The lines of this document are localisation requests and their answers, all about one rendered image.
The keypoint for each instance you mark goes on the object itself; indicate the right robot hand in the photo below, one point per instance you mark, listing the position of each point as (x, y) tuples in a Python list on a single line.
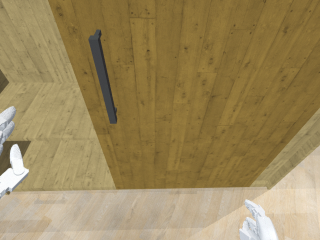
[(261, 229)]

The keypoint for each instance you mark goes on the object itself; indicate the left robot hand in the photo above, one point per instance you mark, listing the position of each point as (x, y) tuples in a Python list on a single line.
[(12, 177)]

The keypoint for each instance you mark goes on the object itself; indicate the wardrobe door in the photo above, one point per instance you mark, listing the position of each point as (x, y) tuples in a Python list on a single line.
[(207, 92), (305, 133)]

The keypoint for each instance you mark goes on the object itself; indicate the handle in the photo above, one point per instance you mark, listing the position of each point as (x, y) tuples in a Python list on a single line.
[(101, 69)]

